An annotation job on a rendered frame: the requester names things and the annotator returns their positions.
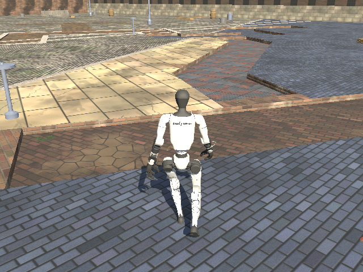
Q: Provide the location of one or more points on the robot right upper arm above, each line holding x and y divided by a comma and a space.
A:
202, 128

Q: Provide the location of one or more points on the robot left forearm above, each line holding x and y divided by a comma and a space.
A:
154, 153

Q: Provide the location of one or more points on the left robot hand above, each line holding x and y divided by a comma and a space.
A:
149, 170

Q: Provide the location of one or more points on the robot thigh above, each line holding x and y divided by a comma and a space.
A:
168, 167
195, 170

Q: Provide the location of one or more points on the robot right thigh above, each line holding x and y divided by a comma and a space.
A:
195, 170

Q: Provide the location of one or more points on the right robot hand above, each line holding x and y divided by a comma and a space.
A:
208, 157

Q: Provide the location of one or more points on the robot left upper arm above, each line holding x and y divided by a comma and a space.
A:
161, 129

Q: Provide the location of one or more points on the robot left thigh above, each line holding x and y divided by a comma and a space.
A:
168, 167

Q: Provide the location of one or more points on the robot right forearm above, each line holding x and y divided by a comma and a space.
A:
208, 146

